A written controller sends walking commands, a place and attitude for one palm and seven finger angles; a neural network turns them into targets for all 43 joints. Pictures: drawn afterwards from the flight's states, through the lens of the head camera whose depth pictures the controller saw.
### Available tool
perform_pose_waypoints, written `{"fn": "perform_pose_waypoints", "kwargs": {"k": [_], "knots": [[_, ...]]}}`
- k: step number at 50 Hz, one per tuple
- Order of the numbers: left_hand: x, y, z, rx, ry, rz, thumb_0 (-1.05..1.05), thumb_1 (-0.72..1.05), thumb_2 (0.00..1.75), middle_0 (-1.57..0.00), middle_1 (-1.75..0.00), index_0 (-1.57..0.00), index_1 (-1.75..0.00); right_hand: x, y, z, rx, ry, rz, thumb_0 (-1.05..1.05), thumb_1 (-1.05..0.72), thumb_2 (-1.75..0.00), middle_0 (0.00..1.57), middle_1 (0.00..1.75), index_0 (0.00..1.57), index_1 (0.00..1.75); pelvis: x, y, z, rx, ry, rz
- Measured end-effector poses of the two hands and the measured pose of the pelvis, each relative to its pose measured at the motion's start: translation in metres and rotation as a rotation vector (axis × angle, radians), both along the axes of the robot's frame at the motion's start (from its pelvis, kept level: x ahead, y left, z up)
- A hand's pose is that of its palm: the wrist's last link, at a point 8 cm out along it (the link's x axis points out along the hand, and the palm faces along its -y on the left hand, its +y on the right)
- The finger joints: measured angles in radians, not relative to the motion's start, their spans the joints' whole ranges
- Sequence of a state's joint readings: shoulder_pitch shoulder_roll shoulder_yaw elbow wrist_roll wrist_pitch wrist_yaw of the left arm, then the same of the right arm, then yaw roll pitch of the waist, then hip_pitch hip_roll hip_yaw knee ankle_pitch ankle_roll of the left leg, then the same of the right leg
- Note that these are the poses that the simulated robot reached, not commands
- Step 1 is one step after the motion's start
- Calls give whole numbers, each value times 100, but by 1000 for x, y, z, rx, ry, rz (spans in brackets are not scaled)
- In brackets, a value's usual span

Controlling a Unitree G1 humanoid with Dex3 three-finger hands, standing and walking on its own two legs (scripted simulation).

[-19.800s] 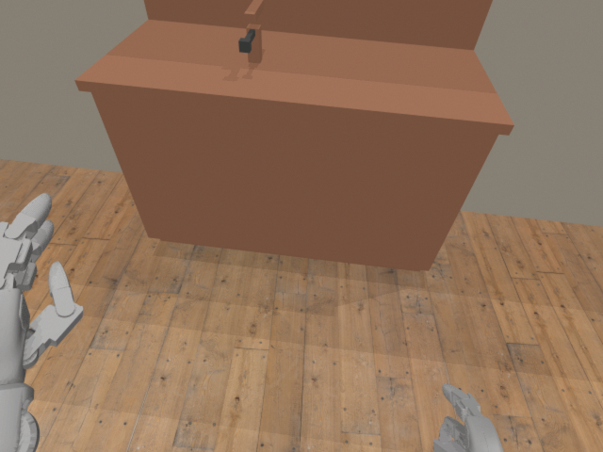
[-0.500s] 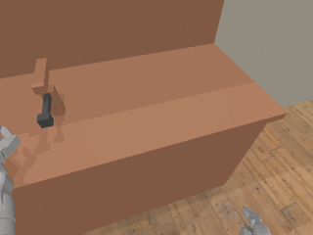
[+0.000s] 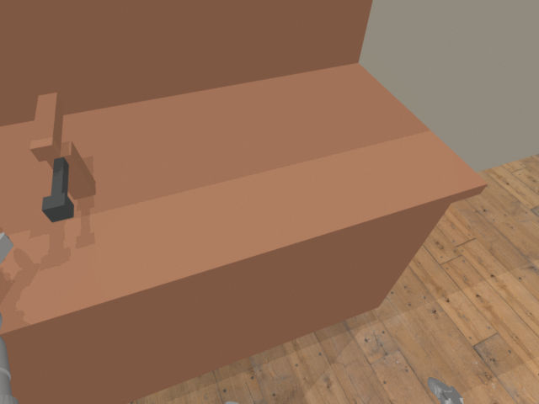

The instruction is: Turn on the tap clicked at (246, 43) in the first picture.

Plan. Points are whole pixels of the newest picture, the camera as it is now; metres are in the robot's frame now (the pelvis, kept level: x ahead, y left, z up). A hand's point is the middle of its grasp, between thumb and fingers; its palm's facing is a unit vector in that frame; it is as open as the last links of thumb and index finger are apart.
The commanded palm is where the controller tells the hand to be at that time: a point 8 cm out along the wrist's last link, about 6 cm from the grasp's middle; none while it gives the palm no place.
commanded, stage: push the lever round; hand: left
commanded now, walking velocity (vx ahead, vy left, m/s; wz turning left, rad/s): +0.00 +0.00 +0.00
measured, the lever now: (58, 207) +0.34 +0.33 +0.11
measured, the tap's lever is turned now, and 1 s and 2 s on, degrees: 0 1 32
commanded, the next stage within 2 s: none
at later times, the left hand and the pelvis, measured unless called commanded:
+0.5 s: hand (33, 233) +0.30 +0.35 +0.11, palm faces +0.61 -0.79 -0.09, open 7.8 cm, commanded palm +0.26 +0.37 +0.11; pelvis +0.01 +0.01 +0.00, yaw +0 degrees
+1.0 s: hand (54, 225) +0.32 +0.32 +0.10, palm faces +0.64 -0.76 -0.08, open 7.8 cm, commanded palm +0.27 +0.35 +0.11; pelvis +0.01 -0.01 +0.00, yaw +0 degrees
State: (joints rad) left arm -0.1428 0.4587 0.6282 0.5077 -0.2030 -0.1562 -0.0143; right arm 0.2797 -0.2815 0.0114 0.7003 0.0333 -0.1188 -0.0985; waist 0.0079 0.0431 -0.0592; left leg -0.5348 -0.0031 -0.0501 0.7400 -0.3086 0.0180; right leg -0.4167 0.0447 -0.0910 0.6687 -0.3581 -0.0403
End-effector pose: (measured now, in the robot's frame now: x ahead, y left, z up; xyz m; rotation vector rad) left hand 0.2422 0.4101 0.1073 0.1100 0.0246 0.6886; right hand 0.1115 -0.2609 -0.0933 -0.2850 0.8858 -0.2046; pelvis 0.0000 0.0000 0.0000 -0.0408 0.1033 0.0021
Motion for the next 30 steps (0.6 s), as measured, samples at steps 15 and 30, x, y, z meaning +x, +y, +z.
{"fn": "perform_pose_waypoints", "kwargs": {"k": [15, 30], "knots": [[14, -19, 2, -19, -2, -37, 2, 90, 90, -16, -15, -15, -15, 35, 25, 9, 43, -99, 42, 1, -91, -90, 21, 30, 20, 30, 5, 8, 3, 5, -7, 1], [13, -40, 2, -16, -10, -25, 2, 90, 90, -16, -15, -15, -15, 51, 27, 10, 51, -107, 71, 1, -91, -90, 21, 30, 20, 30, 9, 4, 3, 10, -22, 8]]}}
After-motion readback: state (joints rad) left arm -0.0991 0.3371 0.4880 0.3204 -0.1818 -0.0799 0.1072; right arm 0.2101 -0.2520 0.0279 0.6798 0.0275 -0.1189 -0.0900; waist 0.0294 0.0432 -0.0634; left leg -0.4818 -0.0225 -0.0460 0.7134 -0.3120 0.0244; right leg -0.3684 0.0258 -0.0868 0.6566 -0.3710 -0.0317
